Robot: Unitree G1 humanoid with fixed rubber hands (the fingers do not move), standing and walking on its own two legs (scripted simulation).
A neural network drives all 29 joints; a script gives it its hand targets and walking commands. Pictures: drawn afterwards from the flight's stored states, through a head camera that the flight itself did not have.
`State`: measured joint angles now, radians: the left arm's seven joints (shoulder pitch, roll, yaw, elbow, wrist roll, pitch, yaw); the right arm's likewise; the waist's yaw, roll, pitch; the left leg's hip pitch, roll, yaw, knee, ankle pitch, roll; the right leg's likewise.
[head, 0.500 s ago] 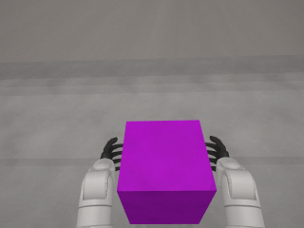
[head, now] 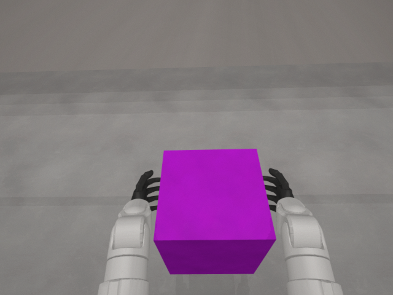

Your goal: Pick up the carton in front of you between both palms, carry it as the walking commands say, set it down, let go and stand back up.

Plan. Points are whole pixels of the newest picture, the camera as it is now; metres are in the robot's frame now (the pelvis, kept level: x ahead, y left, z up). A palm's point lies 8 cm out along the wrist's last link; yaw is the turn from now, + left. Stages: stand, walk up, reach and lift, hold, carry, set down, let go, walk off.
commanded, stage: hold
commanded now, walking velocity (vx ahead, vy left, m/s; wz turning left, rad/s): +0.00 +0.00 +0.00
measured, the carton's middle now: (210, 215) +0.31 +0.00 -0.04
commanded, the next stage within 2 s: set down in 0.44 s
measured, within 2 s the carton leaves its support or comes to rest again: neither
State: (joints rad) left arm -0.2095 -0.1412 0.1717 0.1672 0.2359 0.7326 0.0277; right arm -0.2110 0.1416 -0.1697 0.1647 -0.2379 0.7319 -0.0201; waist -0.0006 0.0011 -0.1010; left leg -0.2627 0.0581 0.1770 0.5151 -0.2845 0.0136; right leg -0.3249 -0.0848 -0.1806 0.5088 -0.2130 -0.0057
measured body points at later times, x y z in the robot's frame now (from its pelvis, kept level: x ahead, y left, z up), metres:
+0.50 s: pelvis -0.03 -0.02 +0.01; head -0.07 -0.03 +0.45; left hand +0.26 +0.16 +0.05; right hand +0.29 -0.14 +0.05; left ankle -0.01 +0.11 -0.74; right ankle +0.03 -0.13 -0.74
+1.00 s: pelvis -0.04 -0.02 -0.03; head +0.12 -0.01 +0.39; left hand +0.33 +0.16 -0.10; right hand +0.35 -0.15 -0.10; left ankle -0.01 +0.10 -0.74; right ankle +0.03 -0.13 -0.74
